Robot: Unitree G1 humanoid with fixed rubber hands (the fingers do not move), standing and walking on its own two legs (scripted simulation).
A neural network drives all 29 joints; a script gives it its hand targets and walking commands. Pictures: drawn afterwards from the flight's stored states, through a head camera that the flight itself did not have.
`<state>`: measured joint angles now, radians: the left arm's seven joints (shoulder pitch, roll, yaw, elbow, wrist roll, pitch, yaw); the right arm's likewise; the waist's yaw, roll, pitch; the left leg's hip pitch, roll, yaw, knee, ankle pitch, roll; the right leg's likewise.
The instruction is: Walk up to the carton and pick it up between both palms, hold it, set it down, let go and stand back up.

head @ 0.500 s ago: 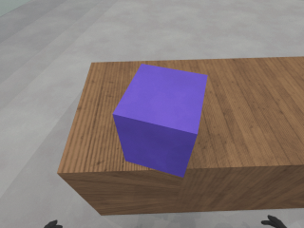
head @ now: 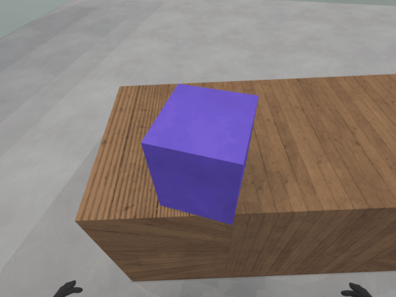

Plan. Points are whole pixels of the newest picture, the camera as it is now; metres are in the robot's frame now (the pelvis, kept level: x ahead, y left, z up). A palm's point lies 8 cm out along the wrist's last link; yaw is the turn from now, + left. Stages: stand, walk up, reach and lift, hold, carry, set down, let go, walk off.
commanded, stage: walk up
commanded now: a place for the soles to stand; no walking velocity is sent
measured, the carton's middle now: (205, 154) +0.44 +0.00 +0.01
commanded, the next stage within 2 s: reach and lift in 1.16 s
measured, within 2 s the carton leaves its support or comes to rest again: neither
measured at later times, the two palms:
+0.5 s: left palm out of the picture +0.12 +0.32 -0.08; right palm out of the picture +0.09 -0.31 -0.09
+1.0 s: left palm out of the picture +0.13 +0.32 -0.08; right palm out of the picture +0.10 -0.31 -0.09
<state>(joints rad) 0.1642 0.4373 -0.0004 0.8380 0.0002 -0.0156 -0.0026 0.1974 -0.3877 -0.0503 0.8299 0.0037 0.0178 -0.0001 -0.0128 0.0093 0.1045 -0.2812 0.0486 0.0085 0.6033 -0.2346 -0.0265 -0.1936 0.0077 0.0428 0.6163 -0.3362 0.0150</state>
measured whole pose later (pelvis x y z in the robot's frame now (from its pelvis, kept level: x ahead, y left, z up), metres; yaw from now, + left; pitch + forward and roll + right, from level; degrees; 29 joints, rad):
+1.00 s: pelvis +0.01 +0.00 +0.00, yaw +0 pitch -4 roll +0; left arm 0.16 0.43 0.00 0.86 0.00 -0.02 0.00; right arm 0.20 -0.39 -0.05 0.84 0.00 0.01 0.00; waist -0.01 0.01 0.10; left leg -0.26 0.05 0.01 0.58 -0.24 -0.03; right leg -0.16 0.01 0.04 0.57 -0.33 0.02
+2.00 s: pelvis +0.00 +0.01 +0.00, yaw +0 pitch -11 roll +0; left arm 0.16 0.37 0.10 0.44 0.00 0.20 -0.11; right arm 0.25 -0.18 -0.05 0.49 0.02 -0.15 -0.12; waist -0.01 -0.03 0.17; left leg -0.13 0.02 0.01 0.54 -0.22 -0.02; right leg -0.05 -0.02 0.04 0.57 -0.34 0.02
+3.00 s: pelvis +0.03 +0.02 +0.01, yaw -1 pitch -8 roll +0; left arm 0.28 0.47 0.07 0.23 -0.22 -0.18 -0.24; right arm 0.40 0.00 0.10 0.22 0.13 -0.35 -0.31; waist 0.01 -0.03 0.16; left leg -0.15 0.02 0.04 0.54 -0.26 0.00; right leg -0.05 -0.04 0.04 0.51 -0.34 0.02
